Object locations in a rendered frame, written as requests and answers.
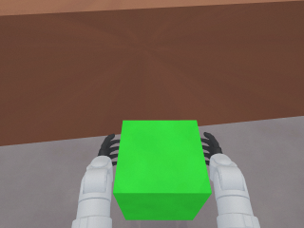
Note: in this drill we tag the carton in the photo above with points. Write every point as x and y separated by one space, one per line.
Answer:
161 172

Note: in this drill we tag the robot left hand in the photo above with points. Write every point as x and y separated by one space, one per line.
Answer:
106 149

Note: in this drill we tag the left robot forearm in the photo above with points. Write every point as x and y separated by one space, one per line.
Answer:
95 195

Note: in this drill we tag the robot right hand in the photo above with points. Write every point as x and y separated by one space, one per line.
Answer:
213 147

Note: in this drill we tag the right robot forearm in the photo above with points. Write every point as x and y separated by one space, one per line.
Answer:
231 194

